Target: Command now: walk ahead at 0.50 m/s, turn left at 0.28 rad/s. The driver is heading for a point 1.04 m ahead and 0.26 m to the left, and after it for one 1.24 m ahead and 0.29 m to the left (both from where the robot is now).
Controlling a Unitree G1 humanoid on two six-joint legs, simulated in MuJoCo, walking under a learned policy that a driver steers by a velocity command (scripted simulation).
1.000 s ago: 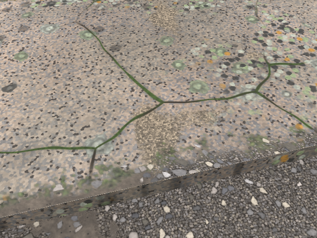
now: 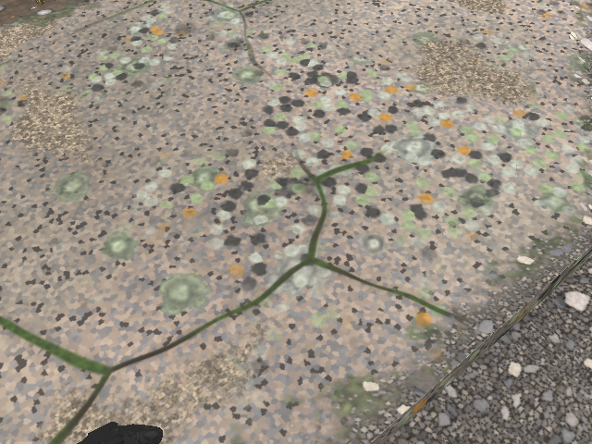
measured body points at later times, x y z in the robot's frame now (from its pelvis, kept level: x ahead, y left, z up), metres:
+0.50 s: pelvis +0.24 +0.07 +0.00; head +0.29 +0.08 +0.45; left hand +0.09 +0.28 -0.13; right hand +0.55 -0.03 -0.05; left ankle +0.37 +0.19 -0.61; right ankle +0.08 -0.10 -0.72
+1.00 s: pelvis +0.55 +0.23 +0.10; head +0.55 +0.24 +0.55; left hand +0.68 +0.53 +0.03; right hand +0.63 -0.02 -0.03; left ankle +0.37 +0.18 -0.62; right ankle +0.81 +0.19 -0.56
